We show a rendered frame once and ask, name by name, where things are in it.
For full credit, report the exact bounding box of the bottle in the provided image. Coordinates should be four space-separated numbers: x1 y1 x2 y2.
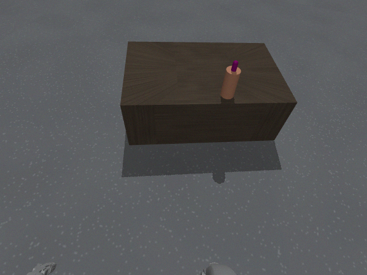
220 60 241 99

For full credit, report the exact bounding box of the left robot hand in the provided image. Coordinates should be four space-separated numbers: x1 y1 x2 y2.
27 262 56 275

